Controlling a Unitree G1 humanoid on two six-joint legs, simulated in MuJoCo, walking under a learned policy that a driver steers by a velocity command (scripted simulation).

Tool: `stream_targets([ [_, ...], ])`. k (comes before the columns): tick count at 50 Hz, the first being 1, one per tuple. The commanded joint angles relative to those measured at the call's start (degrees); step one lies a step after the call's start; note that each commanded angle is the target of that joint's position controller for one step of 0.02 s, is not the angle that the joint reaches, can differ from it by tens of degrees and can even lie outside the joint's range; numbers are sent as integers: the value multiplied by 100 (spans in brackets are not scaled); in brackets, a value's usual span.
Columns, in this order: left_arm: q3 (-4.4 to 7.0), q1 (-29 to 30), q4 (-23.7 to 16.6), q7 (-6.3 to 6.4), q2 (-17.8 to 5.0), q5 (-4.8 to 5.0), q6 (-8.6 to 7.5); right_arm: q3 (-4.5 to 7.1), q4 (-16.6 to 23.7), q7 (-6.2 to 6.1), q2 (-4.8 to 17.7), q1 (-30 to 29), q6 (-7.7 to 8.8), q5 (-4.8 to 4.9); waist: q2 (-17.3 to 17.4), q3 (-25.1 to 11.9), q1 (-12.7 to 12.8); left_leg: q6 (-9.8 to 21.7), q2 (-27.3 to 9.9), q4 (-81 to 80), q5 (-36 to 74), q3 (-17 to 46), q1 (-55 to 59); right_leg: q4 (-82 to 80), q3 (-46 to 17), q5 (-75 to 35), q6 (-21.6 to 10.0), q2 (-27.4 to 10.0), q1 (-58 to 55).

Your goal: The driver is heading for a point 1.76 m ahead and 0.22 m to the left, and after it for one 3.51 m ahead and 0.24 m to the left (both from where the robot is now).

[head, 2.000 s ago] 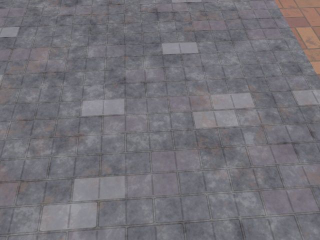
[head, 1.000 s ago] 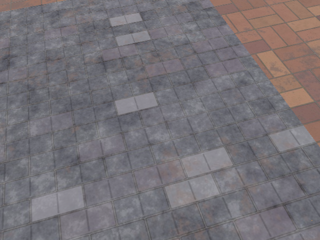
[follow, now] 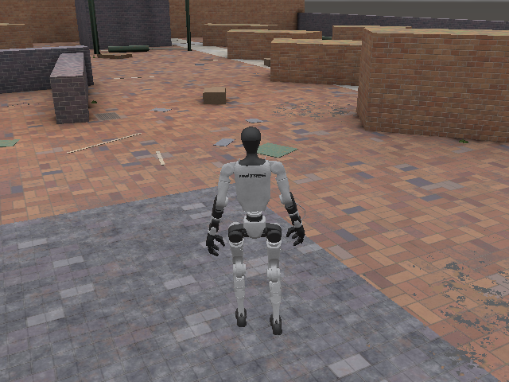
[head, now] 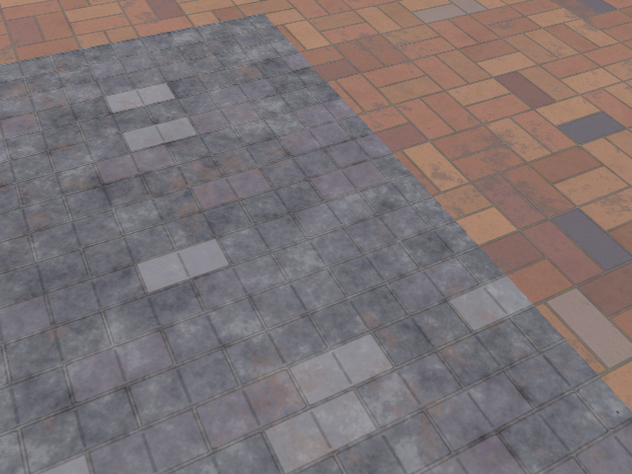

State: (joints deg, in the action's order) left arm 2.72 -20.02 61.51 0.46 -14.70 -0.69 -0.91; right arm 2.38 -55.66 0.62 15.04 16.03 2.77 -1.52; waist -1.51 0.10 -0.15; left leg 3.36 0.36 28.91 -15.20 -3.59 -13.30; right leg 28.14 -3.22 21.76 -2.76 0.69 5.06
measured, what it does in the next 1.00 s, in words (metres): walks ahead: right foot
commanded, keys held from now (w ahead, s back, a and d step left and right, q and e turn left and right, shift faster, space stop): w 1.00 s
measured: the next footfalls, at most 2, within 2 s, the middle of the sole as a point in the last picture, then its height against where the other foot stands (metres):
right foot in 0.48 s outside the picture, level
left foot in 1.04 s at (274, 399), level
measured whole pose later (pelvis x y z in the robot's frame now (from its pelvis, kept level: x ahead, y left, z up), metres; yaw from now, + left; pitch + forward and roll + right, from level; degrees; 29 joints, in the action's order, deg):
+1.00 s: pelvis +0.52 +0.00 -0.01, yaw +0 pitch +1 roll -1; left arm 1.0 -27.1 62.0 0.8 -10.4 -1.4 -5.2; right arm 0.8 -49.5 1.6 11.0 -0.7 2.8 -1.3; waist 1.0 3.6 4.1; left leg 4.9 -1.1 32.1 -5.7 -5.3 -29.8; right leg 11.6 3.7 21.0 -4.0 4.6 -8.6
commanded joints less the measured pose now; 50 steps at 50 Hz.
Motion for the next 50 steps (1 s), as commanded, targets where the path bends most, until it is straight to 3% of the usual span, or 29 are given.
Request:
stream_targets([
  [1, 21, 967, -796, -78, -400, -102, -197, 262, -429, -48, 1137, 1929, 54, 4, 1618, 525, -682, 812, -2256, -2509, -3266, 4155, 1890, 2704, 197, 1024, -370, 298, 3542],
  [2, 49, 968, -788, -127, -510, -136, -210, 193, -232, -33, 897, 1260, 53, 5, 884, 920, -282, 860, -2179, -2462, -3234, 3834, 1353, 3221, -64, 474, -458, -88, 3613],
  [3, 28, 857, -693, -201, -433, -99, -237, 142, -57, -9, 699, 773, 100, 27, 551, 977, -63, 762, -1887, -2444, -2597, 3243, 1072, 3255, -62, -88, -438, -306, 3461],
  [4, 15, 761, -626, -246, -352, -87, -263, 113, 17, -14, 621, 589, 151, 41, 504, 844, 40, 650, -1625, -2486, -1821, 2699, 1072, 3167, 20, -468, -368, -432, 3289],
  [6, 11, 775, -576, -290, -335, -153, -237, 43, -66, -43, 440, 737, 249, 50, 533, 602, 33, 548, -1289, -2413, -270, 1886, 1298, 3131, 241, -959, -200, -493, 3185],
  [9, -6, 1157, -714, -290, -259, -139, -161, -7, -314, -61, 344, 1301, 296, 87, 568, 524, -65, 593, -1178, -2215, 1477, 1298, 1653, 3047, 494, -1208, -16, -501, 3564],
  [13, -76, 2097, -1122, -286, -136, -117, -129, -66, -425, -91, 258, 1527, 275, 67, 600, 725, -227, 669, -1061, -2196, 2522, 906, 1571, 2163, 778, -1499, 154, -405, 3739],
  [17, -156, 2635, -1407, -278, -51, -57, -155, -71, -511, -120, 309, 1586, 286, 51, 708, 824, -298, 680, -1083, -2167, 3214, 670, 1543, 955, 1001, -1829, 9, -205, 3133],
  [20, -103, 2341, -1443, -207, -204, -48, -198, -45, -526, -139, 412, 1350, 300, 50, 716, 658, -31, 603, -1238, -1718, 4684, 538, 1816, 515, 1041, -1664, -313, -1, 2407],
  [22, 25, 1180, -1105, -112, -431, -40, -260, -4, -505, -157, 539, 1147, 268, 28, 746, 2, 461, 464, -1206, -360, 5999, 419, 2009, 335, 1037, -1346, -541, 302, 1247],
  [23, 108, 236, -800, -57, -543, -69, -308, 3, -474, -151, 560, 1034, 232, 55, 627, -469, 858, 370, -1048, 783, 5557, 289, 1604, -59, 965, -1576, -663, 261, 93],
  [24, 238, -663, -621, 11, -962, -215, -332, -57, -334, -124, 352, 1128, 226, 86, 120, -1096, 1073, 313, -770, 2443, 3565, 134, 481, -167, -296, -655, -905, -885, -1273],
  [25, 340, -742, -630, -14, -1389, -300, -303, -152, -285, -45, -336, 1894, 202, 238, -1151, -1671, 539, 94, 394, 4651, -1332, 95, -1625, -821, -3386, -166, -1782, -2524, -2592],
  [26, 317, -265, -666, -85, -1100, -31, -253, 8, -279, -73, 329, 1379, 183, 97, -223, -1287, 558, 247, 182, 5013, -1169, 812, -2141, -1389, -3739, 622, -1671, -2250, -2015],
  [27, 224, 399, -786, -93, -768, 26, -268, 47, -70, -53, 380, 824, 212, 84, -154, -341, 313, 284, -136, 4784, -547, 747, -2313, -1564, -2701, 588, -1468, -2074, -1066],
  [28, 143, 668, -807, -117, -442, 3, -327, 39, -21, -35, 306, 579, 244, 79, 85, 46, 187, 287, -330, 4455, -195, 714, -2097, -1788, -2080, -111, -1323, -1819, -339],
  [30, 35, 635, -644, -80, -128, -11, -423, 24, -56, 20, 108, 664, 122, -36, -16, 228, -148, 183, -547, 3943, -24, 696, -1484, -1962, -1163, -1142, -1015, -1375, 454],
  [31, 14, 488, -566, -72, -102, -13, -475, 16, -73, 56, 7, 701, 59, -49, -49, 206, -203, 126, -564, 3796, -14, 650, -1353, -2004, -937, -1492, -988, -1302, 557],
  [35, 46, -41, -381, -55, -365, 19, -561, 28, 192, 124, 24, -26, -80, -76, -47, 433, -170, -87, -720, 3162, 504, 372, -2023, -2258, -412, -2038, -977, -1138, 458],
  [38, 7, -398, -313, -54, -323, 33, -533, 18, 470, 139, 63, -819, -80, -29, -54, 563, 28, -212, -734, 2369, 1103, 190, -2470, -2289, -158, -2646, -850, -1001, 145],
  [41, -26, -699, -237, -38, -304, 29, -526, -46, 669, 145, -39, -1409, -49, 18, -116, 567, 204, -237, -569, 1458, 1530, -16, -2358, -2177, 79, -3303, -711, -907, -147],
  [45, -46, -1081, -94, 23, -323, -32, -490, -83, 894, 120, -21, -1990, -13, 26, -197, 603, 390, -91, -358, 731, 1509, -162, -2401, -1940, 123, -3968, -756, -1088, -947],
  [48, -26, -966, -63, 73, -415, -84, -462, -49, 959, 93, 79, -1907, 61, 28, -253, 542, 204, 164, -169, 354, 952, -192, -2038, -1462, 183, -5084, -768, -1278, -1388],
  [50, 6, -772, -80, 85, -528, -103, -447, 50, 695, 13, 257, -996, 118, 21, -337, 71, -213, 398, 177, 106, 529, -287, -912, -396, 286, -6450, -650, -1253, -1426],
])
Keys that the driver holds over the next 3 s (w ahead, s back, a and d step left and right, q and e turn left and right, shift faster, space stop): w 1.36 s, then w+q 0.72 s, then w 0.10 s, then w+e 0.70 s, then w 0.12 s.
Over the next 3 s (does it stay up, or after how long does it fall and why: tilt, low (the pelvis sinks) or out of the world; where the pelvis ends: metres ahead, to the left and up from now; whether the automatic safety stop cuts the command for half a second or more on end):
stays up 1.55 0.18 0.01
